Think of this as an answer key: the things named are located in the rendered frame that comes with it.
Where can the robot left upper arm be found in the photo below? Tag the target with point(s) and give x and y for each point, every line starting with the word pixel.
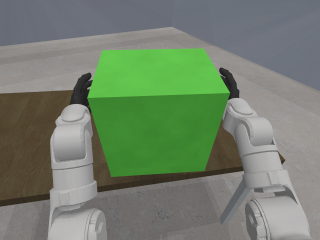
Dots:
pixel 82 224

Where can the table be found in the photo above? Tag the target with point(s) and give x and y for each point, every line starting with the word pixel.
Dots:
pixel 27 122

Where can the left robot hand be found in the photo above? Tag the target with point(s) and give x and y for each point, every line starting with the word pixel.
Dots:
pixel 80 92

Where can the robot right forearm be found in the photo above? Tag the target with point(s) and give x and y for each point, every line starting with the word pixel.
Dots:
pixel 254 137

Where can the right robot hand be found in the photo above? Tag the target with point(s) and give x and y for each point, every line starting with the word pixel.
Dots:
pixel 230 83

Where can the robot left forearm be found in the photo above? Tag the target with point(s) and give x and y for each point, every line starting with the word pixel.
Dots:
pixel 71 160

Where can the robot right upper arm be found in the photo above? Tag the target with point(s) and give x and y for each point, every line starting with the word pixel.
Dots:
pixel 275 218

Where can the carton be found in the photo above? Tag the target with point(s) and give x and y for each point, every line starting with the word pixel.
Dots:
pixel 157 111

